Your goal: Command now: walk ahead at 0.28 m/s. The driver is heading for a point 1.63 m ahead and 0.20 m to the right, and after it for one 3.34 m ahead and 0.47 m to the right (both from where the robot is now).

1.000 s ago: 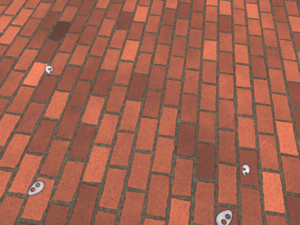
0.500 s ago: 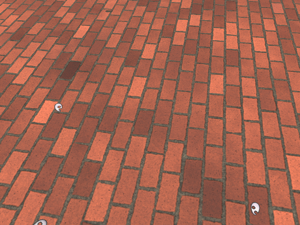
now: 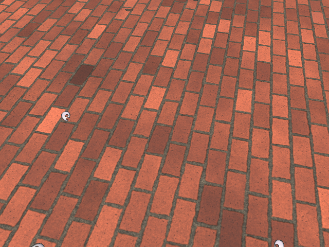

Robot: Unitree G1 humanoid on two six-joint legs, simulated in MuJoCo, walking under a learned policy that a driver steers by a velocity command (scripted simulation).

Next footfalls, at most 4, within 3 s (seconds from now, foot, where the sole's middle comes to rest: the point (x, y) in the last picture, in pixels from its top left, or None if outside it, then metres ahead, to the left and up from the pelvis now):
0.16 left None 0.13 0.15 -0.77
0.58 right None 0.38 -0.06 -0.77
0.86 left None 0.31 0.18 -0.77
2.02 left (144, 189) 0.80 0.15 -0.77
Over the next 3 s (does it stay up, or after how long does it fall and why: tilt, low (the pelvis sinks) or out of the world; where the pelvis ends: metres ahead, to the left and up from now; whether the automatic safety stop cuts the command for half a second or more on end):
stays up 1.16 -0.06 0.01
